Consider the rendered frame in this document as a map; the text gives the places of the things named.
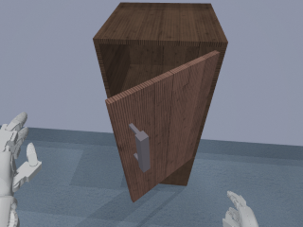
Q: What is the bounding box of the robot left hand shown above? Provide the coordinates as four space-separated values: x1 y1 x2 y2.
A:
0 112 42 197

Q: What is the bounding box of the handle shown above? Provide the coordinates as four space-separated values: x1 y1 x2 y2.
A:
129 123 151 173

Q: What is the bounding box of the left robot forearm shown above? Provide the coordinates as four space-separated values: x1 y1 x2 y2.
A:
0 196 20 227

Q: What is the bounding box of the robot right hand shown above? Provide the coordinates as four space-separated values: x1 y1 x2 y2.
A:
223 191 258 227

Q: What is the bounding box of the cupboard door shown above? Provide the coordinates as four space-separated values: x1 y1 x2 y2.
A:
105 50 221 202

